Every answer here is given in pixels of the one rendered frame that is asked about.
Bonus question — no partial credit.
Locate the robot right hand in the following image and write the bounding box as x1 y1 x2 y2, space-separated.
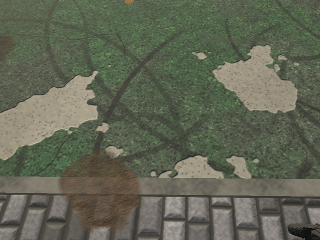
287 223 320 240

